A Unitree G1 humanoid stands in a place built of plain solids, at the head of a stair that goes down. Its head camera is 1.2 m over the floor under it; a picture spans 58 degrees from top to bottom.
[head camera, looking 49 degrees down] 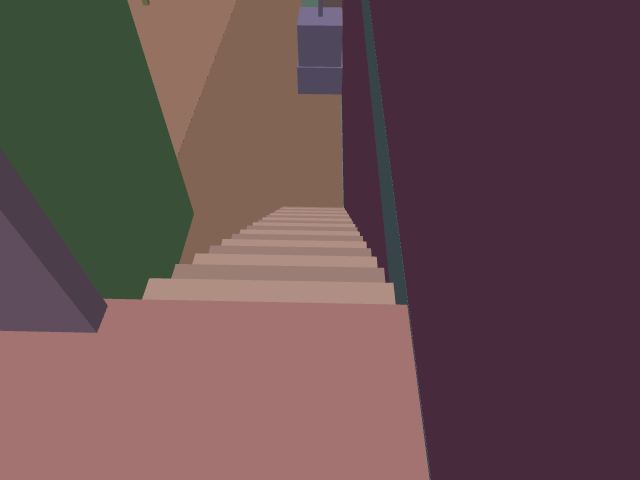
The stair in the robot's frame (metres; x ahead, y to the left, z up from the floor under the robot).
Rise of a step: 0.20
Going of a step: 0.23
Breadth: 0.97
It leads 1 degrees to the right of straight ahead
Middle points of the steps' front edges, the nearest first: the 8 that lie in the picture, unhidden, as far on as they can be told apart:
0.78 0.20 0.00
1.00 0.19 -0.20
1.23 0.19 -0.40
1.46 0.18 -0.60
1.68 0.18 -0.80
1.91 0.17 -1.00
2.14 0.17 -1.20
2.36 0.16 -1.40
